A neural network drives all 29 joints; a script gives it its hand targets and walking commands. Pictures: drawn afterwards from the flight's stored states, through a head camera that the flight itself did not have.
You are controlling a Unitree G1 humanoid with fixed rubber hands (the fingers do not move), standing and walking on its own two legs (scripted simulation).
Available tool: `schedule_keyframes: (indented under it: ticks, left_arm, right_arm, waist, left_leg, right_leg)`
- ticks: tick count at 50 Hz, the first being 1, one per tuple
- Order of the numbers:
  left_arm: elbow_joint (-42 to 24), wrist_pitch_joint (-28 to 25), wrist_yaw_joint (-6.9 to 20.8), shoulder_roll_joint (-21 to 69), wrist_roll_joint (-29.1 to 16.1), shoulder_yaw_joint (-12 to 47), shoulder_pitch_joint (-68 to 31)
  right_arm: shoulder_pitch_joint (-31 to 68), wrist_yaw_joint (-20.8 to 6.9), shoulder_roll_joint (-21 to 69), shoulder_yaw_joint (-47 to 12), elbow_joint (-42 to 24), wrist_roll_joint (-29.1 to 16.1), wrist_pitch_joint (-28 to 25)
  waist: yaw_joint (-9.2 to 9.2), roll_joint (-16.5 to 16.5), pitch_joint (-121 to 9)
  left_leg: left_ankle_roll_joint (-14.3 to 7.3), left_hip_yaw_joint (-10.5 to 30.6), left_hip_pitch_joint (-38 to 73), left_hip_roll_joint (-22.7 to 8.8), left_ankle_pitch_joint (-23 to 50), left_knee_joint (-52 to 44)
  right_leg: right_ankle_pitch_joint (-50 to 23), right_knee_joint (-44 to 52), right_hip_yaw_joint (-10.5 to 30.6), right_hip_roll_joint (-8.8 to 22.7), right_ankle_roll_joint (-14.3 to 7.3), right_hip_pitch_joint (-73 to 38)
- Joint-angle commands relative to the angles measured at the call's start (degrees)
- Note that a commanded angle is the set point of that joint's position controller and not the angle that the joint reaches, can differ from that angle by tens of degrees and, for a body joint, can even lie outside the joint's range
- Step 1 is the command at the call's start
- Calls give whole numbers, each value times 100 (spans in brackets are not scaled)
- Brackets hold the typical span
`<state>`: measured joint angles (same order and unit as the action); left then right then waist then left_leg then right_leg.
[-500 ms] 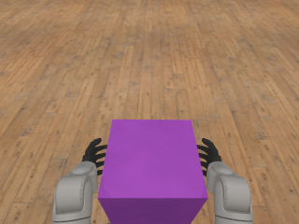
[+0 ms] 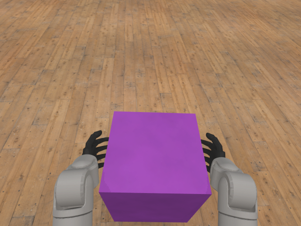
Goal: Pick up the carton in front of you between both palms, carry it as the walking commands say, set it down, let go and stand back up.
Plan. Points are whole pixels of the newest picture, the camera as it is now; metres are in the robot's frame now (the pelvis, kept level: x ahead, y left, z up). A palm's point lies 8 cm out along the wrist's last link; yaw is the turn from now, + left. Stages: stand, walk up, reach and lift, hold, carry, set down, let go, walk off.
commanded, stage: carry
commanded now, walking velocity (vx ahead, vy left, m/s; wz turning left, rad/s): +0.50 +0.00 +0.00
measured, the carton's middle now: (152, 170) +0.28 -0.01 +0.00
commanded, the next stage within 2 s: none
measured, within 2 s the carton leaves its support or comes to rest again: neither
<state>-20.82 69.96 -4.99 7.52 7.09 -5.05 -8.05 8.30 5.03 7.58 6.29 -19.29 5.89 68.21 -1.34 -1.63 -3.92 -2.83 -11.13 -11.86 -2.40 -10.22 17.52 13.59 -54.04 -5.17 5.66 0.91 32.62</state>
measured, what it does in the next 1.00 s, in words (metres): walks ahead: right foot, then left foot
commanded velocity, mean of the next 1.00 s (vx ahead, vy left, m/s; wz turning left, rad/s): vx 0.23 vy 0.00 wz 0.00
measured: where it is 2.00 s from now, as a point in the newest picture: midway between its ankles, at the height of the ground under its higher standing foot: (142, 183)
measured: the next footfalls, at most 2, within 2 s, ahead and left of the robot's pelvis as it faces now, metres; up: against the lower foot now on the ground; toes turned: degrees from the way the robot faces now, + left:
right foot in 0.24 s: +0.35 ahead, -0.13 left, +0.00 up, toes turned -9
left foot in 0.70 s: +0.62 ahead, +0.09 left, +0.00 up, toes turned -12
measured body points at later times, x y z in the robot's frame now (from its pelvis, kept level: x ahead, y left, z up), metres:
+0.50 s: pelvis +0.32 -0.05 +0.00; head +0.35 -0.06 +0.45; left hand +0.57 +0.12 +0.05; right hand +0.60 -0.18 +0.04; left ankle +0.36 +0.11 -0.69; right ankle +0.31 -0.12 -0.75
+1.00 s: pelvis +0.56 -0.01 -0.01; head +0.57 +0.00 +0.44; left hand +0.84 +0.15 +0.06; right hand +0.84 -0.16 +0.07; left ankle +0.58 +0.08 -0.75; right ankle +0.52 -0.13 -0.75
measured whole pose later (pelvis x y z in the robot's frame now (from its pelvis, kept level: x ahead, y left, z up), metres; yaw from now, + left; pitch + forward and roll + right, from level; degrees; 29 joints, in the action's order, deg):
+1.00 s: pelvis +0.56 -0.01 -0.01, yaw +2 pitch +3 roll +1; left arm -21.3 70.3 -4.8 7.8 7.0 -6.3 -10.4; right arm 10.4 4.9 7.8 6.5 -20.3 6.8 68.9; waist -0.6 -2.0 -2.1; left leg -2.2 -11.1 -17.0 -1.8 -10.7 24.8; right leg 16.0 -26.5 -6.8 3.4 0.7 12.1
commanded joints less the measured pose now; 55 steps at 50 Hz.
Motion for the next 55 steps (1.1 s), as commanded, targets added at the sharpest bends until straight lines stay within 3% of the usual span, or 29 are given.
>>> schedule_keyframes:
  ticks: [1, 4, 8, 10, 11, 12, 13, 14, 15, 16, 18, 20, 23, 28, 31, 33, 34, 35, 36, 37, 38, 40, 42, 46, 47, 49, 50, 51, 55]
  left_arm:
    - [-541, -153, 1298, 5194, -2250, 4143, -2581]
    - [-582, -101, 1324, 5085, -2322, 4186, -2495]
    - [-377, 12, 1417, 4874, -2361, 4069, -2469]
    - [-250, 53, 1458, 4858, -2352, 4046, -2449]
    - [-240, 28, 1478, 4871, -2333, 3994, -2352]
    - [-144, 35, 1495, 4935, -2326, 3978, -2390]
    - [179, 3, 1525, 4876, -2285, 3826, -2231]
    - [256, -79, 1545, 5036, -2286, 3819, -2122]
    - [123, -139, 1560, 5179, -2380, 3898, -2293]
    - [71, -188, 1565, 5407, -2390, 3916, -2352]
    - [-189, -316, 1562, 5647, -2418, 4027, -2560]
    - [-385, -402, 1591, 5761, -2520, 4115, -2546]
    - [-493, -445, 1658, 5561, -2555, 4187, -2247]
    - [-648, -380, 1638, 5076, -2520, 4109, -2018]
    - [-811, -262, 1568, 4886, -2453, 4091, -2122]
    - [-824, -164, 1530, 4717, -2389, 3942, -2165]
    - [-826, -94, 1512, 4673, -2406, 3917, -2174]
    - [-630, -14, 1504, 4614, -2381, 3922, -2173]
    - [-631, 75, 1483, 4526, -2409, 3938, -2296]
    - [-720, 131, 1478, 4571, -2469, 4034, -2437]
    - [-661, 139, 1448, 4543, -2372, 4090, -2529]
    - [-590, 92, 1472, 4942, -2461, 4107, -2741]
    - [-508, 19, 1493, 5131, -2420, 4135, -2827]
    - [-630, -42, 1503, 5262, -2500, 4207, -2821]
    - [-637, -36, 1491, 5217, -2444, 4124, -2969]
    - [-459, -2, 1480, 5166, -2370, 4022, -2888]
    - [-285, 31, 1486, 5122, -2400, 4086, -2652]
    - [-202, 25, 1500, 5120, -2361, 3962, -2537]
    - [-96, 34, 1518, 5180, -2357, 3922, -2603]
  right_arm:
    - [2527, -1580, 5143, -4021, -472, -2399, 49]
    - [2493, -1530, 4990, -4014, -511, -2338, 109]
    - [2242, -1477, 4868, -4003, -304, -2150, 155]
    - [2227, -1466, 4814, -3948, -247, -2081, 177]
    - [2233, -1463, 4906, -3970, -178, -2122, 186]
    - [2267, -1476, 4793, -4002, -168, -2080, 169]
    - [2404, -1472, 4823, -4023, -248, -2071, 207]
    - [2572, -1502, 4950, -4189, -416, -2141, 184]
    - [2585, -1505, 5100, -4184, -198, -2144, 137]
    - [2608, -1513, 5230, -4214, -236, -2167, 47]
    - [2620, -1520, 5607, -4364, -268, -2288, -95]
    - [2512, -1479, 5767, -4433, -326, -2317, -233]
    - [2207, -1378, 5700, -4457, -512, -2170, -329]
    - [1957, -1326, 5362, -4521, -611, -2135, -258]
    - [2172, -1344, 5065, -4428, -909, -2208, -103]
    - [2256, -1369, 4979, -4335, -879, -2250, 30]
    - [2184, -1381, 4815, -4259, -789, -2247, 100]
    - [2273, -1380, 4647, -4136, -772, -2183, 173]
    - [2089, -1382, 4533, -3967, -523, -2100, 237]
    - [1916, -1389, 4536, -3920, -325, -2079, 218]
    - [1995, -1422, 4727, -3890, -255, -2127, 203]
    - [2189, -1462, 5047, -3925, -295, -2201, 149]
    - [2418, -1470, 5314, -4004, -333, -2169, 90]
    - [2533, -1491, 5405, -4003, -403, -2204, 44]
    - [2591, -1498, 5335, -4031, -362, -2166, 49]
    - [2653, -1496, 5202, -4061, -422, -2179, 111]
    - [2473, -1486, 5104, -4036, -326, -2156, 143]
    - [2566, -1478, 5074, -4092, -336, -2169, 189]
    - [2526, -1484, 5207, -4014, -104, -2140, 179]
  waist:
    - [64, 1080, -1226]
    - [33, 815, -1048]
    - [8, 1084, -744]
    - [36, 1147, -776]
    - [147, 927, -1025]
    - [273, 518, -1413]
    - [260, -685, -1786]
    - [290, -1898, -1934]
    - [302, -1288, -1983]
    - [277, -725, -2028]
    - [240, -268, -1830]
    - [219, -446, -1663]
    - [208, -456, -1492]
    - [180, -769, -1143]
    - [217, -701, -1063]
    - [128, -867, -1242]
    - [123, -539, -1251]
    - [110, -195, -1435]
    - [84, 810, -1880]
    - [50, 1442, -2367]
    - [49, 1291, -2480]
    - [84, 1083, -2268]
    - [85, 924, -2038]
    - [123, 666, -2110]
    - [117, 597, -1896]
    - [92, -50, -1847]
    - [109, 44, -1892]
    - [115, -169, -1950]
    - [138, -73, -1926]
  left_leg:
    - [-537, 1034, 1464, -1316, 686, -900]
    - [-547, 872, 1713, -1324, 1327, -810]
    - [-254, 490, 1708, -1115, 2110, -484]
    - [-90, 160, 1714, -1020, 3055, 324]
    - [3, -134, 1380, -863, 3349, 1040]
    - [147, -118, 479, -750, 2555, 2243]
    - [379, -177, -1085, -219, 1221, 3935]
    - [487, 336, -2285, 407, -1421, 4912]
    - [319, 905, -2647, 74, -1672, 5689]
    - [162, 1116, -2628, -231, -1451, 5686]
    - [151, 1196, -2611, -551, -805, 4868]
    - [220, 906, -2316, -495, -449, 4305]
    - [377, 668, -2499, -479, -145, 3311]
    - [350, 116, -2196, -102, 616, 1921]
    - [332, -24, -1566, 131, 1267, 1128]
    - [251, 41, -545, 103, 1690, 522]
    - [323, -143, 127, 162, 2262, 67]
    - [343, 156, 991, -238, 3188, 222]
    - [-104, 1463, 2128, -1470, 5746, 834]
    - [-936, 2390, 2802, -2097, 6188, 752]
    - [-1011, 2203, 2664, -2091, 5595, 461]
    - [-637, 1614, 2017, -1756, 4459, 203]
    - [-446, 1254, 1761, -1417, 3458, 22]
    - [-221, 685, 1110, -1067, 2173, 368]
    - [-74, 563, 800, -965, 2288, 560]
    - [122, 520, 571, -744, 2708, 902]
    - [121, 516, 593, -740, 2728, 1088]
    - [109, 542, 573, -751, 2834, 1214]
    - [167, 482, 355, -608, 2844, 1536]
  right_leg:
    - [-500, 971, -108, 111, 90, 475]
    - [-817, 1743, -282, 30, 59, 452]
    - [-1104, 2475, -522, -141, -100, -219]
    - [-992, 2893, -900, -400, -155, -993]
    - [-969, 3034, -1292, -697, -151, -1945]
    - [-472, 3044, -777, -340, -135, -3294]
    - [-25, 3422, 1696, 1210, -747, -4344]
    - [-684, 4103, 3278, 1828, -1318, -4952]
    - [-921, 4040, 2899, 1894, -1458, -4833]
    - [-1100, 3885, 2347, 1728, -1242, -4523]
    - [-1147, 4097, 1605, 1498, -904, -4051]
    - [-1112, 4316, 957, 1286, -757, -3582]
    - [-688, 4704, 682, 1291, -958, -3606]
    - [-3540, 4065, -391, 737, -653, -3823]
    - [-4211, 3663, -573, 672, -422, -3928]
    - [-3690, 2962, -769, 648, -226, -3576]
    - [-3342, 2443, -868, 417, -58, -3300]
    - [-2637, 1902, -752, 318, 118, -2721]
    - [-131, 885, -569, 60, 333, -1761]
    - [1863, 80, -162, -466, 347, -1042]
    - [2148, -50, 166, -402, 270, -874]
    - [1899, 818, 492, -42, 76, -1185]
    - [1622, 2077, 312, -194, 117, -1453]
    - [-556, 3502, 8, -10, 122, -2432]
    - [-1009, 3436, 140, 265, 127, -2555]
    - [-2826, 2737, 180, 480, 70, -2681]
    - [-3287, 2756, 262, 508, 42, -2795]
    - [-3434, 2662, 218, 500, 31, -2797]
    - [-4247, 2496, 173, 466, 2, -2911]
